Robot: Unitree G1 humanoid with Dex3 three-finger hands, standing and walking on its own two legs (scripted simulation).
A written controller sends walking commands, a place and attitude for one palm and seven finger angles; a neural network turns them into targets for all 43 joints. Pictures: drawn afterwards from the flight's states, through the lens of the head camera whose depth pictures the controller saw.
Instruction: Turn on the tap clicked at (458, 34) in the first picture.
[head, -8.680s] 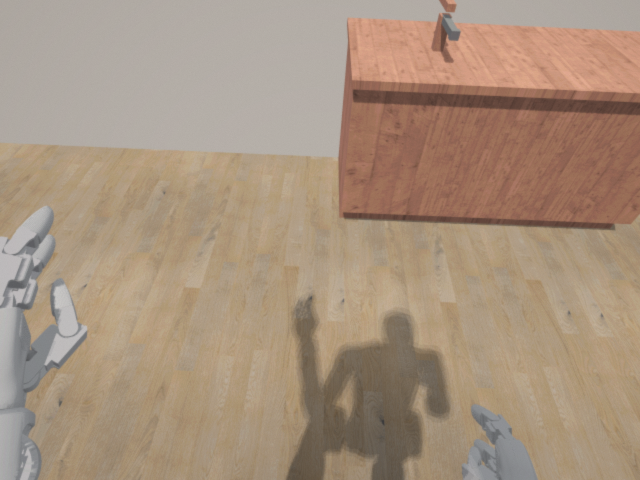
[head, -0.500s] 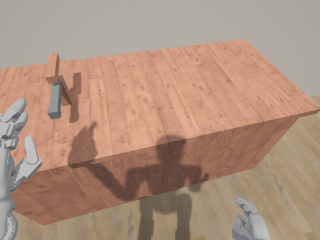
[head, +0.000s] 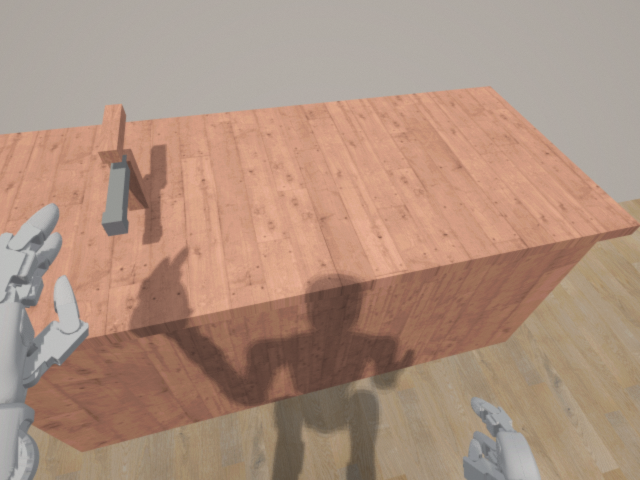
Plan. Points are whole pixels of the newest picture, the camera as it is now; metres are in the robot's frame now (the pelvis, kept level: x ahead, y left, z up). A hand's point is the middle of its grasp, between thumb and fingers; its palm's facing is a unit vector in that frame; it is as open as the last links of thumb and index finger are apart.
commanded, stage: shuffle to correct the standing spot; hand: left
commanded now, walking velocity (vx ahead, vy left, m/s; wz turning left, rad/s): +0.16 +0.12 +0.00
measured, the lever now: (115, 222) +0.44 +0.35 +0.03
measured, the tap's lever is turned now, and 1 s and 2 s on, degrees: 0 0 0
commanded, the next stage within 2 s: come to a stop and stand still in 0.68 s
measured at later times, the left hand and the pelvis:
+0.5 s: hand (77, 280) +0.26 +0.27 +0.15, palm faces +0.38 -0.85 -0.38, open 7.4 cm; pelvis +0.04 +0.03 -0.02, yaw -1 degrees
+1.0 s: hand (51, 224) +0.32 +0.32 +0.16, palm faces +0.40 -0.83 -0.39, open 7.4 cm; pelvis +0.08 +0.07 -0.02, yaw +0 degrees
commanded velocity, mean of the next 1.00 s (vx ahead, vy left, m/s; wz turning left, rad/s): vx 0.11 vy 0.05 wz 0.00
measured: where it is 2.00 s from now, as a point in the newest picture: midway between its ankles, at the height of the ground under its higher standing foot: outside the picture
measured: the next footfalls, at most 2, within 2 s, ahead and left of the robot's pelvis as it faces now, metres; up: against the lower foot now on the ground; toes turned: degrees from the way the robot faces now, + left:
left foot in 0.86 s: +0.19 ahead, +0.20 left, +0.00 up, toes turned +2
right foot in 1.04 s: +0.13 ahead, -0.04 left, +0.00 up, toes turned -4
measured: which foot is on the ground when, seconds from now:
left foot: down 0.00-0.62, up 0.64-0.84, down 0.86-1.00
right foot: down 0.00-0.88, up 0.90-1.00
